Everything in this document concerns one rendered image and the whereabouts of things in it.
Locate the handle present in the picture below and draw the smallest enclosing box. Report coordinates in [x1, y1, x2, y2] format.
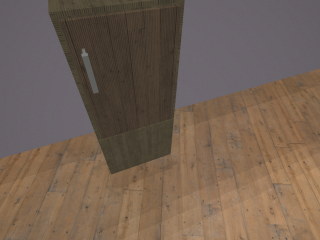
[81, 48, 99, 94]

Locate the cupboard door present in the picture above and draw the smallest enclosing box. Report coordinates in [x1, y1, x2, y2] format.
[59, 4, 181, 139]

